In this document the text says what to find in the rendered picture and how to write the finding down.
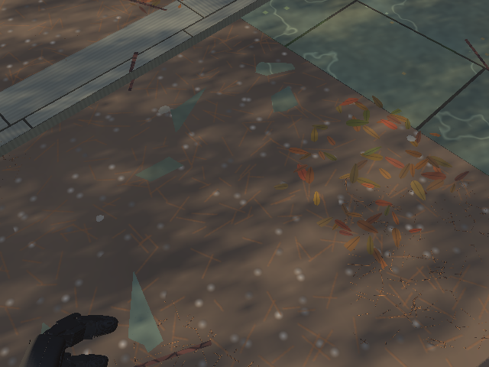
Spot robot left hand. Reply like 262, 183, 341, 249
19, 313, 118, 367

